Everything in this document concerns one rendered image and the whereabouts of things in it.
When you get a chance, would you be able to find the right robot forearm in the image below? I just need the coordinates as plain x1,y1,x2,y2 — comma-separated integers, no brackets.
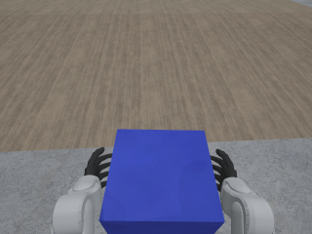
220,176,275,234

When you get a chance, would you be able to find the left robot hand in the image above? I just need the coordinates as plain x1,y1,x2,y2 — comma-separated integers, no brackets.
84,147,112,189

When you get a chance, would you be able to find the right robot hand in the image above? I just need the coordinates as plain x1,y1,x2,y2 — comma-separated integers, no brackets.
210,149,237,192

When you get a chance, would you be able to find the carton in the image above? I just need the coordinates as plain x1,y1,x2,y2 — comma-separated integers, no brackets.
98,129,225,234

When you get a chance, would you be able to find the left robot forearm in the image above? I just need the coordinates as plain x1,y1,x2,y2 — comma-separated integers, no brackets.
51,175,102,234

